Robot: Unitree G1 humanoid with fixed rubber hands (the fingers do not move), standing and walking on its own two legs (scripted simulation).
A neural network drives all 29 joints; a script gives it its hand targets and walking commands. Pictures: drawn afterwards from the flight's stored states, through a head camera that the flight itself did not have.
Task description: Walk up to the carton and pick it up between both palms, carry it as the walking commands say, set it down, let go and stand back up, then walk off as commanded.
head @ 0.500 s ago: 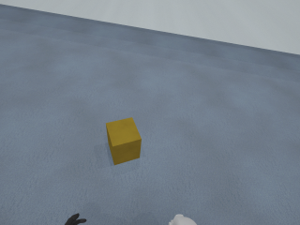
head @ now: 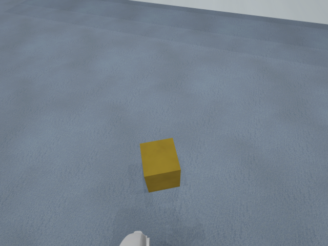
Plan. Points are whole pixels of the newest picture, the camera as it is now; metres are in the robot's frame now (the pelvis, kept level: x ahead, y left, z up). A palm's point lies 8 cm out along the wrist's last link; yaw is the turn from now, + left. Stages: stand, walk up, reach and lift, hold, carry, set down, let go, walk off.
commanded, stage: walk up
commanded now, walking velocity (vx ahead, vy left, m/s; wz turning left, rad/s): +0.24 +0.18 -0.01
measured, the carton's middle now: (160, 165) +0.63 +0.09 -0.66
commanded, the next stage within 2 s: none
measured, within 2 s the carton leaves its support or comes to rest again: neither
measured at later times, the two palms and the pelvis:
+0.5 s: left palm (77, 232) +0.18 +0.27 -0.14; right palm out of the picture +0.08 -0.19 -0.15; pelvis +0.10 +0.04 -0.01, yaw -2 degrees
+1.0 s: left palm out of the picture +0.13 +0.25 -0.15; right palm out of the picture +0.10 -0.17 -0.15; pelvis +0.14 +0.03 +0.00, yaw -2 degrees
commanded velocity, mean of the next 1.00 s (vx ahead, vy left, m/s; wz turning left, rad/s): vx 0.07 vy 0.01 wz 0.01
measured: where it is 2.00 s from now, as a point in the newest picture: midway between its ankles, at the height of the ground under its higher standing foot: outside the picture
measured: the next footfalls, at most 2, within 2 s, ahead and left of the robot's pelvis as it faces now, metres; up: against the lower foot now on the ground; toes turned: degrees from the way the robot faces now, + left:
left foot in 0.18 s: +0.20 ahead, +0.15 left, +0.00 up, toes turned +5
right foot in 0.52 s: +0.18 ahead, -0.08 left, +0.00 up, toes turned -7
